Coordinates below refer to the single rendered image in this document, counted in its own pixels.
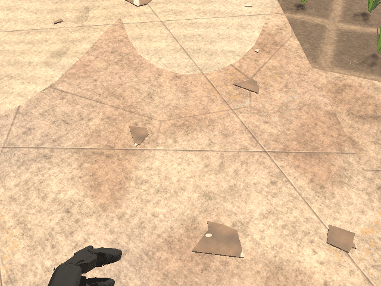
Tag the left robot hand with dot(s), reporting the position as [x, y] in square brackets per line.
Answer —
[70, 272]

